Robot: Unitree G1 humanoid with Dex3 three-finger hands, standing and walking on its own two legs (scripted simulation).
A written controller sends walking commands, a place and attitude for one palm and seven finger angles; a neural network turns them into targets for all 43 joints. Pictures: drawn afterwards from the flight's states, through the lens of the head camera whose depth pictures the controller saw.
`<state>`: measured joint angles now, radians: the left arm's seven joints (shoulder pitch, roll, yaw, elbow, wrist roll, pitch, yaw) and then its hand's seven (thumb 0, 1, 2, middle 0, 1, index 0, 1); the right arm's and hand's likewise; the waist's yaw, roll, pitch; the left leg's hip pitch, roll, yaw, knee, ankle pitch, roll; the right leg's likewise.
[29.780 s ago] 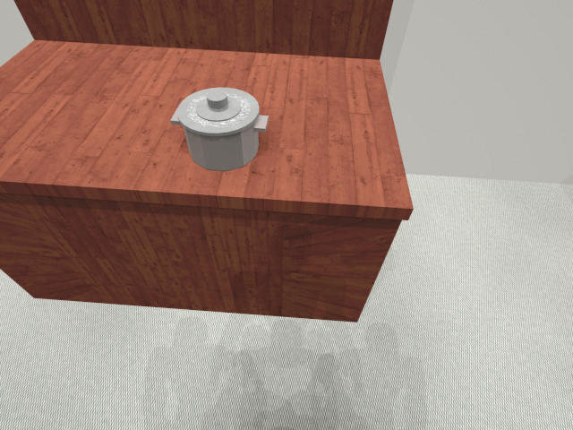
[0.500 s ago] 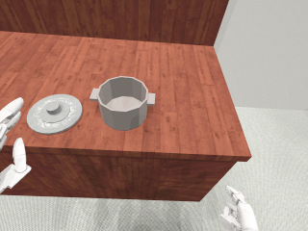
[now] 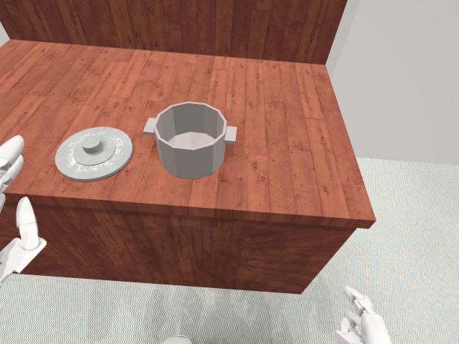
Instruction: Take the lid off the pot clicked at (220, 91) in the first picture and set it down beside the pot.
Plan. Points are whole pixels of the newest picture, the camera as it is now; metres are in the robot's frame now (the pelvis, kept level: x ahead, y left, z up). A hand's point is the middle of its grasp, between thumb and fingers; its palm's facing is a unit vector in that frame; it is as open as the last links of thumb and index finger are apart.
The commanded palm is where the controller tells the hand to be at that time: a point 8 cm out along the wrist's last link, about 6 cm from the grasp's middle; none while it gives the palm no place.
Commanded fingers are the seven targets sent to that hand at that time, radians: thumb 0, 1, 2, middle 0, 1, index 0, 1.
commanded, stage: step back with the hand held close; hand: left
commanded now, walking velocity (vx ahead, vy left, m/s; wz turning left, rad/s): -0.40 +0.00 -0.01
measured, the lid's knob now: (91, 144) +0.55 +0.38 -0.03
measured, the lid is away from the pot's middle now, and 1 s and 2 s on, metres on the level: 0.25 0.25 0.25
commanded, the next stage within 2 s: stop stepping back and stand still in 1.32 s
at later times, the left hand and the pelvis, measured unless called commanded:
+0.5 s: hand (40, 245) +0.19 +0.23 +0.18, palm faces +0.36 -0.82 -0.44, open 7.4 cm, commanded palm +0.12 +0.28 +0.19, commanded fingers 0.00 0.90 0.90 -0.20 -0.30 -0.20 -0.30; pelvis -0.01 +0.00 -0.01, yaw +0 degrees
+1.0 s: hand (40, 254) +0.18 +0.23 +0.18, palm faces +0.32 -0.86 -0.39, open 7.4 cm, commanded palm +0.11 +0.29 +0.19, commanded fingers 0.00 0.90 0.90 -0.20 -0.30 -0.20 -0.30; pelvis -0.02 +0.00 +0.00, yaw +1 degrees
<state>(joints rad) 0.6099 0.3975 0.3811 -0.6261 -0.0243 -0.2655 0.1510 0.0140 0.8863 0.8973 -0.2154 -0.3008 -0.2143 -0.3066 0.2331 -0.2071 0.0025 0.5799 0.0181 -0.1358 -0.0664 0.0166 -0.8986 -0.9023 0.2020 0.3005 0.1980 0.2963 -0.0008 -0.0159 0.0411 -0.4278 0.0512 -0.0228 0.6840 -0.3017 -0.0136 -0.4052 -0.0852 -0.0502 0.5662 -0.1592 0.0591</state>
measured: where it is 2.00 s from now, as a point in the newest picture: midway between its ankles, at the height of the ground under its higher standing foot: outside the picture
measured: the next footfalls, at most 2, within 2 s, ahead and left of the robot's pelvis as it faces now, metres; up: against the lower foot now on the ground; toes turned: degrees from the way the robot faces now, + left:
right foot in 1.34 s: -0.08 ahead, -0.17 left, +0.00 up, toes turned -9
left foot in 1.58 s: -0.11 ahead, +0.11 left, +0.00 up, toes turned -2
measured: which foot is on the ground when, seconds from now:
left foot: down 0.00-1.00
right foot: down 0.00-1.00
